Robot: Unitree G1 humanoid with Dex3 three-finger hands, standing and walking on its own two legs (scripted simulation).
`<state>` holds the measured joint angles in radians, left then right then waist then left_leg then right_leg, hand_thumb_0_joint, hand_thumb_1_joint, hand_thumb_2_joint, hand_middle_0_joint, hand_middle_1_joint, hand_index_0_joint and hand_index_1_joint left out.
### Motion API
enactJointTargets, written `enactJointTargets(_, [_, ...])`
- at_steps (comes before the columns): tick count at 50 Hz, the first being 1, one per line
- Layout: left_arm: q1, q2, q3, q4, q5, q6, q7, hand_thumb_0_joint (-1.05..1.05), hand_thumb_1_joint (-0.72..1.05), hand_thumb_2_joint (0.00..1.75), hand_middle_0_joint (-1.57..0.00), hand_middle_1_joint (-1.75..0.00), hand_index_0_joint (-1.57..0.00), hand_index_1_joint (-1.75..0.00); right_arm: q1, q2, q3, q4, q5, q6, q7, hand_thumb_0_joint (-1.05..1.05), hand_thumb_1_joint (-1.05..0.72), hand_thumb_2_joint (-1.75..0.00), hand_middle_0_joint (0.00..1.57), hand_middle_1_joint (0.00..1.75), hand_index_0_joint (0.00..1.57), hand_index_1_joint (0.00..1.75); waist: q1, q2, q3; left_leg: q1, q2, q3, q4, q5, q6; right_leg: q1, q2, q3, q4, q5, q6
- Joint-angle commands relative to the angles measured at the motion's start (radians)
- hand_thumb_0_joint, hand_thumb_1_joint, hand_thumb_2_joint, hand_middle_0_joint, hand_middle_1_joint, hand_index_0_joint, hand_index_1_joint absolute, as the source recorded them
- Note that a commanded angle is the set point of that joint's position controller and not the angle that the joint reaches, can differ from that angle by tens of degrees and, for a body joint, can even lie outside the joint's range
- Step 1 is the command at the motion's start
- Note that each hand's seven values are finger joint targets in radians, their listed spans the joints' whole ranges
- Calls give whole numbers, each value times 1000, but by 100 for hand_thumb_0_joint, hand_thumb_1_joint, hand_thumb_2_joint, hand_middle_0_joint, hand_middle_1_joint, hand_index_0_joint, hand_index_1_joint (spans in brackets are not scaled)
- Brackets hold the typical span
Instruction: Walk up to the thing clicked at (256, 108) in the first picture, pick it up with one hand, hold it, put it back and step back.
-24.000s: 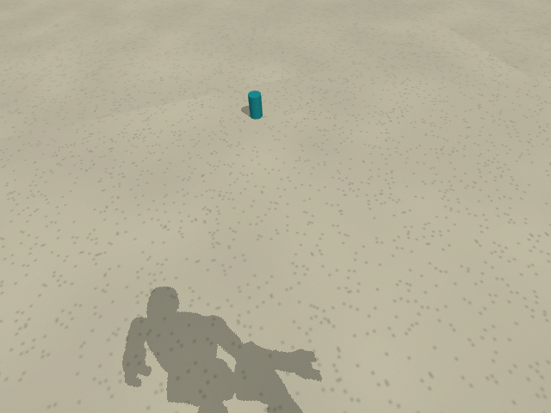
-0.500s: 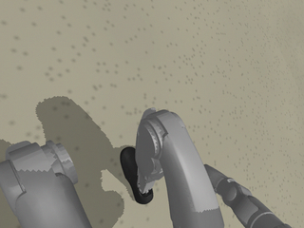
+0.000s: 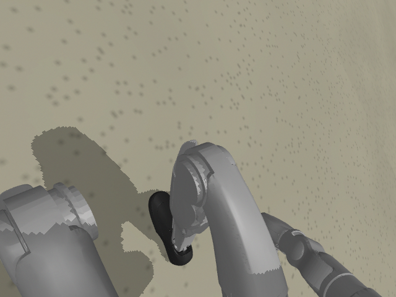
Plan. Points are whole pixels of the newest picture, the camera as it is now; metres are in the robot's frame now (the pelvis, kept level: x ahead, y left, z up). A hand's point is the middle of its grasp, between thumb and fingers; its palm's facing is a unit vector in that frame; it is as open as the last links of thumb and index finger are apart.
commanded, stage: open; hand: left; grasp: from the side
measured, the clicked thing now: out of the picture +0.46 +0.29 -0.22
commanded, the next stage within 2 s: withdraw in 0.18 s
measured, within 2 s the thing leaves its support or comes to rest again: neither
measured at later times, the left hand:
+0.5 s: hand out of the picture +0.46 +0.31 -0.17, palm faces +0.42 -0.91 +0.01, open 17.2 cm
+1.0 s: hand out of the picture +0.42 +0.40 -0.08, palm faces +0.37 -0.89 -0.28, open 17.4 cm
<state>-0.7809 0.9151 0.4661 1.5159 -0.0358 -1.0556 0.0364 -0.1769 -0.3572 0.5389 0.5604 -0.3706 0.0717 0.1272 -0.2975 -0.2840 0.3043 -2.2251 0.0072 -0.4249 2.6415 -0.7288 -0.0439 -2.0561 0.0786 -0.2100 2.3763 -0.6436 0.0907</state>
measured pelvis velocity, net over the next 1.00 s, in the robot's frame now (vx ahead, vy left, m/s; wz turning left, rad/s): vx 0.00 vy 0.00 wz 0.08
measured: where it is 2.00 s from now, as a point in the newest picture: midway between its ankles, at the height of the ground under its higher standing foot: (127, 273)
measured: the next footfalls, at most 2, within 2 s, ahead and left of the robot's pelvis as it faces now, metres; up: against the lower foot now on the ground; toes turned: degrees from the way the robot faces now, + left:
none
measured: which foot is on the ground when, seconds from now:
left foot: down 0.00-1.00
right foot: down 0.00-1.00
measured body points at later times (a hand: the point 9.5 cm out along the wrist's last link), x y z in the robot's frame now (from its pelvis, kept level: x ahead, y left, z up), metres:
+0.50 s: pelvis +0.00 +0.00 +0.00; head +0.24 +0.20 +0.32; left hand +0.43 +0.36 -0.17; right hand +0.16 -0.24 -0.03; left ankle +0.07 +0.13 -0.26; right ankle +0.14 -0.14 -0.26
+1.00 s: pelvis +0.00 +0.00 +0.03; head +0.21 +0.15 +0.40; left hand +0.40 +0.44 -0.06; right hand +0.15 -0.25 -0.05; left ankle +0.07 +0.13 -0.26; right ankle +0.14 -0.14 -0.26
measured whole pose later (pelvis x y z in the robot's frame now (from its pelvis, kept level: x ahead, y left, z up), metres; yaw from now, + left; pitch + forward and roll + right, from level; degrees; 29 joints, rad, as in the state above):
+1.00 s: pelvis +0.00 +0.00 +0.03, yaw +5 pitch +25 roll -13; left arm -0.74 0.85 0.52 1.15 0.14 -0.47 -0.08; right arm 0.05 -0.28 0.24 0.57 -0.13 0.18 0.11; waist -0.21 -0.11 0.06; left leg -2.27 0.04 -0.24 2.48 -0.68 0.00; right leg -2.13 0.03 -0.10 2.31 -0.65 0.05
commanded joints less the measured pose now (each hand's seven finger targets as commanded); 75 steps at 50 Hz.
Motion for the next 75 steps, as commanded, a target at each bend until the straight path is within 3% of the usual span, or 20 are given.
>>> enactJointTargets(1, [-272,142,-1,-135,-1,-85,-5,0,-37,29,-50,-44,-52,-42,59,-366,-117,8,-4,17,-19,0,-91,-90,20,30,20,30,-155,622,-568,426,79,130,-319,165,14,277,36,-139,-167,229,-83])
enactJointTargets(16, [-282,124,-6,-101,-7,-85,-15,0,-55,5,-6,-3,-6,-3,50,-363,-117,-11,-2,18,-14,0,-89,-90,20,30,20,30,-154,593,-552,420,75,120,-330,158,14,258,37,-143,-172,214,-85])
enactJointTargets(20, [-290,165,19,-152,-20,-95,-28,0,-50,7,-4,-2,-4,-2,58,-368,-117,-7,2,19,-20,0,-89,-90,20,30,20,30,-139,632,-578,449,81,120,-336,185,9,267,36,-140,-162,232,-87])
enactJointTargets(25, [-297,317,114,-310,1,-58,-37,0,-52,5,-4,-1,-4,0,96,-359,-133,0,9,42,-26,0,-90,-90,20,30,20,30,-78,748,-690,520,88,142,-345,271,0,305,28,-114,-146,281,-91])
enactJointTargets(27, [-285,340,134,-378,11,-22,-58,0,-56,3,-4,-1,-4,0,106,-351,-153,-8,21,53,-29,0,-90,-90,20,30,20,30,-48,805,-727,556,87,151,-374,284,-7,286,20,-104,-142,271,-100])
enactJointTargets(29, [-241,292,135,-403,5,29,-88,0,-56,3,-4,-1,-5,0,119,-349,-184,-17,40,61,-31,0,-91,-90,20,30,20,30,-37,816,-727,564,87,152,-399,272,-10,238,14,-102,-136,251,-104])
enactJointTargets(32, [-190,177,79,-383,-22,109,-151,0,-59,1,-4,-1,-5,0,158,-342,-219,-17,72,63,-36,0,-90,-90,20,30,20,30,-57,729,-696,468,79,169,-393,241,6,238,13,-92,-153,250,-102])
enactJointTargets(37, [-199,76,2,-360,-51,209,-219,0,-53,6,-4,0,-3,0,202,-321,-253,-17,123,54,-40,0,-83,-89,20,30,20,30,-70,559,-642,339,65,176,-391,128,39,201,8,-89,-190,169,-98])
enactJointTargets(38, [-131,231,71,-264,83,279,-160,0,-53,6,-7,-4,-6,-5,233,-286,-295,8,157,65,-39,0,-91,-91,20,30,20,30,24,615,-717,409,63,206,-434,155,32,190,0,-53,-210,146,-108])
enactJointTargets(40, [-252,159,25,-376,87,324,-149,0,-53,7,-7,-5,-6,-6,253,-283,-314,-12,171,80,-32,0,-92,-91,20,30,20,30,-10,642,-756,443,67,202,-448,154,29,145,-4,-53,-207,145,-110])
enactJointTargets(44, [-293,340,111,-520,152,439,-105,0,-59,8,-9,-8,-8,-9,300,-258,-369,-4,208,101,-34,0,-98,-93,20,30,20,30,75,736,-871,495,60,245,-481,151,32,135,-12,-9,-207,118,-119])
enactJointTargets(45, [-297,335,106,-567,159,465,-100,0,-51,14,-7,-8,-7,-8,309,-249,-383,-10,215,108,-34,0,-90,-90,20,30,20,30,84,740,-898,499,57,261,-491,146,35,155,-14,4,-224,114,-120])
enactJointTargets(46, [-305,310,97,-602,164,493,-93,0,-50,9,-6,-6,-6,-6,333,-240,-399,-10,222,114,-37,0,-90,-90,20,30,20,30,83,747,-942,525,57,271,-496,168,33,166,-14,14,-229,132,-120])
enactJointTargets(48, [-214,285,109,-628,171,550,-79,0,-52,7,-5,-6,-5,-6,341,-229,-426,-21,243,121,-40,0,-90,-90,20,30,20,30,128,773,-957,562,52,282,-544,176,26,141,-20,23,-237,121,-126])
enactJointTargets(49, [-154,233,99,-627,169,583,-77,0,-51,8,-5,-6,-5,-6,353,-223,-444,-23,255,125,-43,0,-90,-90,20,30,20,30,145,757,-974,588,52,283,-561,198,23,129,-23,26,-241,130,-127])
enactJointTargets(55, [49,-30,-40,-841,141,747,-70,0,-56,5,-5,-5,-5,-5,378,-176,-549,-40,328,124,-54,0,-90,-90,20,30,20,30,192,652,-1025,630,42,302,-687,154,35,119,-36,65,-349,93,-136])
enactJointTargets(57, [116,-44,-43,-937,132,792,-61,0,-57,4,-5,-5,-5,-5,394,-165,-579,-49,350,125,-64,0,-90,-90,20,30,20,30,201,594,-1046,645,41,305,-732,136,45,174,-39,83,-410,87,-133])
enactJointTargets(63, [274,-77,-51,-1188,105,899,-20,0,-50,8,-6,-6,-6,-6,370,-119,-605,-100,394,114,-103,0,-90,-90,20,30,20,30,237,468,-1070,724,40,308,-878,70,63,343,-48,117,-571,39,-124])
enactJointTargets(66, [348,-130,-77,-1244,94,938,4,0,-50,8,-6,-6,-5,-6,354,-90,-606,-117,401,97,-130,0,-90,-90,20,30,20,30,233,426,-1047,761,37,335,-942,59,67,458,-53,138,-672,25,-118])
enactJointTargets(75, [578,-304,-169,-1291,65,1026,50,0,-57,5,-5,-5,-5,-5,349,-36,-604,-150,410,24,-186,0,-90,-90,20,30,20,30,239,393,-958,954,25,395,-1110,215,65,737,-69,173,-911,148,-110])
